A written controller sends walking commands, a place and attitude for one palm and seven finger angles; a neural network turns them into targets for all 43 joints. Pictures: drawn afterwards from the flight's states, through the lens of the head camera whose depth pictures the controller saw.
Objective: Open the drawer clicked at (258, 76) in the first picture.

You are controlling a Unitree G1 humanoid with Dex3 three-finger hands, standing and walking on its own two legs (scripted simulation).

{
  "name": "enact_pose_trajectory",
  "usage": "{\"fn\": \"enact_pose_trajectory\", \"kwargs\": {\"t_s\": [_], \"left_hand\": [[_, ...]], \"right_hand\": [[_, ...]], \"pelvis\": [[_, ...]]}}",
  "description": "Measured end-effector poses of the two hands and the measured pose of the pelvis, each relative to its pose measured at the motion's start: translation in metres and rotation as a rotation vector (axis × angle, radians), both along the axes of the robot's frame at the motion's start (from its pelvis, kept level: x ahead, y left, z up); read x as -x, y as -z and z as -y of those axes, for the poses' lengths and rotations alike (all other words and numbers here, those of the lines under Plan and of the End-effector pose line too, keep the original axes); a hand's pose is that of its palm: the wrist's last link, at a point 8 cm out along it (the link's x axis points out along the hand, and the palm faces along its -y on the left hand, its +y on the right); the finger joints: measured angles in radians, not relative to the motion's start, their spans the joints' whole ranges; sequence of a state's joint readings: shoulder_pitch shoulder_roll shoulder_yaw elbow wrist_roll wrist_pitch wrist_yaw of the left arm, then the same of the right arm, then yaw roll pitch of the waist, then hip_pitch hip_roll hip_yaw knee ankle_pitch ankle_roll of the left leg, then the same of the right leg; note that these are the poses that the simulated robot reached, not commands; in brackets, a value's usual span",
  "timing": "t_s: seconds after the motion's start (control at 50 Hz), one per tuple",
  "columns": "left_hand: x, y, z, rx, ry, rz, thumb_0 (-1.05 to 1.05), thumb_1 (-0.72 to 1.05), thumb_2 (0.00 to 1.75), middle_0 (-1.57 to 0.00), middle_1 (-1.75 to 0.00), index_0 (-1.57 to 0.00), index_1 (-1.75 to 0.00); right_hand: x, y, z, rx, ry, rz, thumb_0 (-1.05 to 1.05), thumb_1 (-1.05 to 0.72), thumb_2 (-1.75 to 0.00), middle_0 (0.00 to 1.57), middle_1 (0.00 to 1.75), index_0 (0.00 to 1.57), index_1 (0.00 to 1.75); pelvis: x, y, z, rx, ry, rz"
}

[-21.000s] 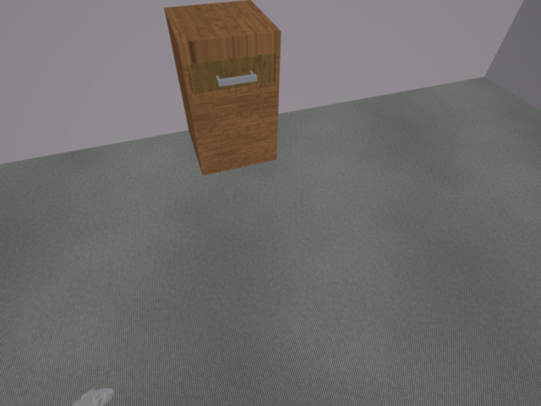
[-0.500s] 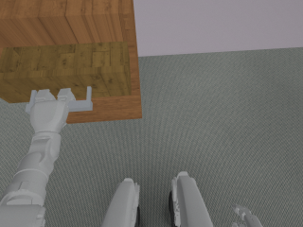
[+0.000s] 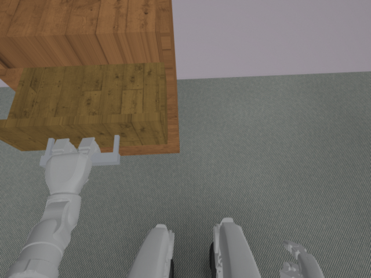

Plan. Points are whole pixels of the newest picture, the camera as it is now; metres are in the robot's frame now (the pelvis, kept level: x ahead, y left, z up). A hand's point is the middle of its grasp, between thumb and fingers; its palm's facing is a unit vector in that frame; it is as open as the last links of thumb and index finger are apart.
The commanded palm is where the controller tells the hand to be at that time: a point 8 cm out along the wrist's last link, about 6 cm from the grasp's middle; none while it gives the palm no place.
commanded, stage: pull the drawer open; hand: left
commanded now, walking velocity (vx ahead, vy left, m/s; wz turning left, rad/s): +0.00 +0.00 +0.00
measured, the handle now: (82, 150) +0.38 +0.27 -0.06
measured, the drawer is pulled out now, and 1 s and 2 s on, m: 0.16 0.28 0.30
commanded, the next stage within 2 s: open the thumb to release the handle in 1.32 s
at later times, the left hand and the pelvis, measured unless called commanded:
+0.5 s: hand (77, 202) +0.27 +0.26 -0.08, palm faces -0.07 -0.04 -1.00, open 5.6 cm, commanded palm +0.25 +0.25 -0.03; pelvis +0.00 -0.01 +0.00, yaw +1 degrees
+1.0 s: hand (73, 232) +0.21 +0.25 -0.07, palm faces -0.13 -0.04 -0.99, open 5.7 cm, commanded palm +0.19 +0.25 -0.03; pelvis +0.01 -0.02 +0.00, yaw +1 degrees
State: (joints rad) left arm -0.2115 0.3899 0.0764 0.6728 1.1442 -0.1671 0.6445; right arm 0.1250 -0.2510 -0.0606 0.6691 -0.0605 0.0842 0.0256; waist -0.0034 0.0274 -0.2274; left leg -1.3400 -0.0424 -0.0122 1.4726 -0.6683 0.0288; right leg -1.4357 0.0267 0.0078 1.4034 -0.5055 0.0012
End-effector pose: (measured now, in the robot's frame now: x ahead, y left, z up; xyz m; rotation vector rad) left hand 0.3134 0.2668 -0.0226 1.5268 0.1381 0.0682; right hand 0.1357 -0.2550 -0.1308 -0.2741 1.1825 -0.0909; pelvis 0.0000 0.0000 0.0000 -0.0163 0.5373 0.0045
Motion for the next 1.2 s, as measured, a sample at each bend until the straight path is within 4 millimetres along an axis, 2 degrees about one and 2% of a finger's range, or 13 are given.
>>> {"fn": "enact_pose_trajectory", "kwargs": {"t_s": [0.28, 0.54, 0.78, 0.94, 1.08, 1.2], "left_hand": [[0.034, -0.001, 0.005, -0.01, -0.025, -0.018, 0.01, 0.71, 0.82, -0.32, -1.35, -0.42, -1.35], [0.065, -0.001, 0.009, -0.011, -0.039, -0.033, 0.02, 0.71, 0.82, -0.32, -1.35, -0.42, -1.35], [0.086, -0.002, 0.012, -0.018, -0.05, -0.053, 0.02, 0.71, 0.81, -0.33, -1.35, -0.42, -1.35], [0.109, -0.005, 0.015, -0.01, -0.064, -0.087, 0.02, 0.7, 0.78, -0.34, -1.35, -0.42, -1.35], [0.128, -0.005, 0.016, -0.002, -0.064, -0.084, 0.02, 0.7, 0.78, -0.34, -1.35, -0.42, -1.35], [0.136, -0.005, 0.017, -0.007, -0.064, -0.084, 0.02, 0.7, 0.79, -0.33, -1.35, -0.42, -1.35]], "right_hand": [[-0.028, -0.002, -0.004, -0.019, -0.035, 0.073, 0.0, -0.9, -0.9, 0.2, 0.3, 0.2, 0.3], [-0.044, -0.003, -0.005, -0.021, -0.058, 0.123, 0.0, -0.9, -0.9, 0.2, 0.3, 0.2, 0.3], [-0.056, -0.001, -0.006, -0.03, -0.069, 0.161, 0.01, -0.9, -0.9, 0.2, 0.3, 0.2, 0.3], [-0.063, -0.003, -0.008, -0.032, -0.078, 0.184, 0.01, -0.9, -0.9, 0.2, 0.3, 0.2, 0.3], [-0.073, 0.0, -0.011, -0.03, -0.108, 0.204, 0.01, -0.9, -0.9, 0.2, 0.3, 0.2, 0.3], [-0.083, 0.004, -0.016, -0.043, -0.125, 0.233, 0.01, -0.9, -0.9, 0.2, 0.3, 0.2, 0.3]], "pelvis": [[-0.002, -0.001, 0.005, -0.007, -0.004, 0.01], [-0.003, 0.001, 0.01, -0.014, -0.003, 0.018], [-0.003, 0.004, 0.014, -0.02, -0.001, 0.019], [-0.005, 0.003, 0.015, -0.025, 0.001, 0.02], [-0.005, 0.007, 0.017, -0.026, -0.005, 0.019], [-0.003, 0.013, 0.019, -0.027, -0.008, 0.019]]}}
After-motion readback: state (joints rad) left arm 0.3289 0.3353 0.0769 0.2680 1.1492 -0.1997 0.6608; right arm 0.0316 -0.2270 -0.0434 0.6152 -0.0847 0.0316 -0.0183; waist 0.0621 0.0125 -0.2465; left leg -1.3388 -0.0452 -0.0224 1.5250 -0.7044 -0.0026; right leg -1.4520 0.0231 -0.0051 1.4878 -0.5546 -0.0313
